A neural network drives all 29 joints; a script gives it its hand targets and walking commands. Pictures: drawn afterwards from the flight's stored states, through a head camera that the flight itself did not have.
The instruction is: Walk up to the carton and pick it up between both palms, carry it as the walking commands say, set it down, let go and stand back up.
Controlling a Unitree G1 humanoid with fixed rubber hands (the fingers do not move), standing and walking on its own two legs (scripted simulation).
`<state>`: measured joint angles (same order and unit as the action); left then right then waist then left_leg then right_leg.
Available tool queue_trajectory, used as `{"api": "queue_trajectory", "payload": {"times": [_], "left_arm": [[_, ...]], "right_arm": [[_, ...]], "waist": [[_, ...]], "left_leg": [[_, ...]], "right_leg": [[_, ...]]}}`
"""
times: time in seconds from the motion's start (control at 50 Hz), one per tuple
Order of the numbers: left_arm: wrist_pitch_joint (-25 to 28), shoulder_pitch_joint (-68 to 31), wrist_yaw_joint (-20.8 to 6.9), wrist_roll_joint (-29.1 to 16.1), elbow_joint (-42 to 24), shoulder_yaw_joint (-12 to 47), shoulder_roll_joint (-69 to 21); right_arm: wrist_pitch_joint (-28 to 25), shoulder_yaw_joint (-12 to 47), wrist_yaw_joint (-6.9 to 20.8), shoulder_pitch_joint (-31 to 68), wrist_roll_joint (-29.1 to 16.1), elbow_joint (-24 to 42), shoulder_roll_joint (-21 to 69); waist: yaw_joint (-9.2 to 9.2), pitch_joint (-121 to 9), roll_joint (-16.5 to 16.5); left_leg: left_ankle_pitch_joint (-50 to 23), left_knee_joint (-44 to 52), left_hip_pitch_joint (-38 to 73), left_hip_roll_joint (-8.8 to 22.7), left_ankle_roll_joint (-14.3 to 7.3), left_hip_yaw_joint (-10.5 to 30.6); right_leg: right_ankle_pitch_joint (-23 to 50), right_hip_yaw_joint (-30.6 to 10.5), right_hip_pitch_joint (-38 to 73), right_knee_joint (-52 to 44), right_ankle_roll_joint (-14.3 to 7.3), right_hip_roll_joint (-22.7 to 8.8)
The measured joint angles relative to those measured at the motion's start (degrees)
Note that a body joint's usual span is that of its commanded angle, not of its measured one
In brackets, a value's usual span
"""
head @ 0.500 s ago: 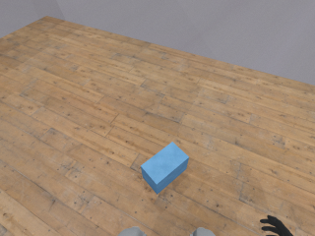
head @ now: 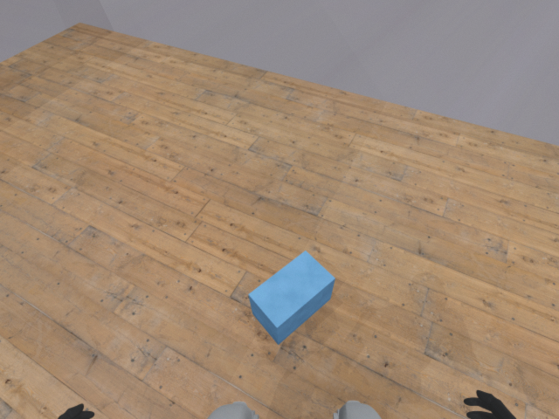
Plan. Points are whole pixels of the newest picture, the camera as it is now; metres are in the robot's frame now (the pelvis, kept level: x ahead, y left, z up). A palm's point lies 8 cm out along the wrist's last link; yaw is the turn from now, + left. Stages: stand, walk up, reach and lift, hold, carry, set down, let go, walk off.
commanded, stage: walk up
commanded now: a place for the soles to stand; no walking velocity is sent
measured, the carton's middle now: (292, 296) +0.58 -0.03 -0.63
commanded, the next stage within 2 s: none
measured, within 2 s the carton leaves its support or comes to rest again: neither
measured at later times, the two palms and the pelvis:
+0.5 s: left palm (173, 414) +0.16 +0.17 -0.11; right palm out of the picture +0.18 -0.49 -0.05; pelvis +0.07 -0.16 -0.01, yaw +17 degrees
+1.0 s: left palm out of the picture +0.01 +0.01 -0.10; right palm out of the picture +0.39 -0.53 -0.03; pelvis +0.13 -0.29 +0.01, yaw +30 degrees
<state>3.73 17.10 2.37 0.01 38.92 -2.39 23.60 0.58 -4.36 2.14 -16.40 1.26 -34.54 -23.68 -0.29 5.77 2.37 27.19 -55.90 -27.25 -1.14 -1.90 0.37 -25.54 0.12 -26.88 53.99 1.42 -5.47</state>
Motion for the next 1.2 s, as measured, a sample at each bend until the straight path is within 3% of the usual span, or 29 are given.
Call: {"api": "queue_trajectory", "payload": {"times": [0.06,0.12,0.2,0.34,0.44,0.48,0.5,0.56,0.66,0.76,0.82,0.86,0.9,0.96,1.02,1.08,1.14,1.2], "left_arm": [[-0.9,-0.3,-1.2,0.1,0.0,-0.4,0.0],[-4.6,-4.1,-3.6,0.2,0.1,-1.7,0.0],[-5.8,-10.7,-5.7,0.2,0.0,-3.2,0.0],[-7.0,-17.0,-6.2,0.2,0.0,-5.1,0.0],[-7.2,-17.2,-6.2,0.2,0.0,-5.8,0.0],[-7.2,-15.4,-6.2,0.2,0.1,-5.9,0.0],[-7.2,-14.3,-6.2,0.2,0.1,-5.4,0.0],[-7.2,-10.0,-6.3,0.2,0.1,-3.0,0.0],[-7.2,-5.6,-6.2,0.2,0.0,-2.8,0.0],[-7.2,-0.7,-6.2,0.2,0.0,-3.8,0.0],[-7.4,1.9,-6.2,0.2,0.0,-3.8,-0.1],[-7.8,2.5,-6.2,0.2,0.1,-3.6,0.0],[-8.9,2.0,-6.2,0.2,0.1,-3.7,-0.1],[-9.1,0.6,-6.3,0.2,0.0,-4.9,0.0],[-9.1,0.6,-6.5,0.2,0.0,-5.9,0.0],[-7.9,1.2,-6.5,0.2,0.0,-6.3,0.1],[-7.3,2.2,-6.3,0.2,0.0,-4.3,0.0],[-6.8,3.2,-6.1,0.2,0.0,-2.8,0.0]], "right_arm": [[-1.3,0.0,-1.5,-0.5,0.0,0.0,0.0],[-5.6,0.0,-3.6,-5.8,0.0,-0.5,-0.6],[-6.6,0.0,-6.0,-12.7,0.0,-3.6,-0.6],[-6.9,0.1,-7.4,-16.4,0.0,-5.6,-0.6],[-7.2,0.1,-8.2,-13.3,0.0,-5.6,-0.6],[-6.6,0.0,-8.6,-10.4,0.0,-5.7,-0.6],[-6.0,0.1,-8.8,-8.5,0.0,-6.0,-0.5],[-4.5,0.2,-9.5,-2.8,0.0,-7.0,-0.6],[-5.1,0.2,-9.5,0.5,0.0,-7.1,-0.6],[-5.5,0.2,-9.5,0.8,0.0,-7.1,-0.6],[-6.4,0.2,-9.5,1.3,0.0,-7.1,-0.6],[-7.3,0.2,-9.5,0.6,0.0,-7.2,-0.9],[-6.8,0.2,-9.5,-0.3,0.0,-7.2,-0.9],[-6.1,0.3,-9.5,-1.9,0.0,-7.2,-0.9],[-6.0,0.3,-9.4,-2.1,0.0,-7.1,-0.9],[-5.1,0.3,-8.9,-1.7,0.0,-7.2,-0.9],[-2.9,0.3,-8.5,-0.3,0.0,-7.2,-0.8],[-2.9,0.3,-7.6,0.3,0.0,-7.2,-0.8]], "waist": [[0.20,-0.6,-0.6],[0.33,-0.4,-0.8],[-0.15,0.5,-2.3],[-1.88,2.5,-7.3],[-1.90,4.3,-10.7],[-1.69,4.6,-10.8],[-1.71,5.2,-10.7],[-1.26,5.2,-10.5],[2.56,4.5,-10.2],[4.61,2.0,-10.0],[5.01,1.2,-9.9],[5.01,1.8,-9.2],[4.97,2.1,-9.2],[4.83,1.6,-9.2],[4.83,0.0,-9.3],[4.79,-1.5,-9.3],[4.79,-1.1,-8.9],[4.82,-2.0,-8.9]], "left_leg": [[6.0,-0.1,-0.4,0.0,0.0,-0.6],[-0.9,0.4,0.2,0.0,0.0,0.4],[0.0,1.5,2.8,0.0,1.0,5.2],[0.4,2.7,4.0,0.0,1.7,13.2],[1.4,2.7,3.9,0.4,1.7,17.3],[1.7,2.1,3.7,1.6,1.7,18.6],[1.4,-0.9,2.9,1.7,1.7,18.6],[3.3,-11.2,-2.6,1.6,1.8,10.9],[2.2,-12.6,-6.0,1.6,1.7,-1.4],[2.5,-4.3,-5.7,1.7,1.7,-6.0],[-3.0,7.3,-2.2,1.7,1.7,-7.5],[-8.2,10.3,0.0,1.8,0.3,-6.2],[-8.0,7.8,0.2,1.8,0.1,-4.9],[-7.2,7.5,0.7,2.4,0.1,-2.3],[-7.1,7.5,0.5,3.9,0.1,-0.6],[-3.9,5.2,-1.1,4.5,0.1,1.2],[0.1,-3.4,-3.4,2.4,0.1,4.4],[-1.3,-6.4,-4.8,2.0,0.1,3.9]], "right_leg": [[-0.9,0.2,0.0,0.0,0.1,-0.9],[-6.7,0.7,-0.9,9.5,-1.1,-0.4],[-3.2,0.3,-2.7,19.8,-1.1,0.7],[-3.8,-4.0,-3.2,15.4,-1.1,0.7],[-4.4,-4.3,-3.2,7.2,-1.1,0.7],[1.2,-3.4,-3.0,3.6,-0.5,1.5],[1.2,-2.4,-2.9,4.8,-0.3,1.9],[0.0,-0.3,-2.6,4.1,-1.3,1.9],[3.4,2.8,-1.2,-3.0,-4.1,1.9],[4.8,7.4,-0.7,-7.4,-6.1,2.1],[4.2,9.7,-0.8,-6.8,-6.9,2.1],[1.5,10.3,-0.9,-2.0,-5.9,2.3],[-1.9,7.3,-2.5,6.6,-3.8,2.3],[-2.4,2.7,-3.4,13.1,-3.5,2.2],[-4.2,1.1,-2.7,10.4,-3.5,2.1],[-2.6,1.1,0.1,-1.0,-2.9,2.1],[0.5,2.4,0.2,0.4,-2.6,2.3],[1.3,2.7,0.3,-2.0,-3.1,2.3]]}}
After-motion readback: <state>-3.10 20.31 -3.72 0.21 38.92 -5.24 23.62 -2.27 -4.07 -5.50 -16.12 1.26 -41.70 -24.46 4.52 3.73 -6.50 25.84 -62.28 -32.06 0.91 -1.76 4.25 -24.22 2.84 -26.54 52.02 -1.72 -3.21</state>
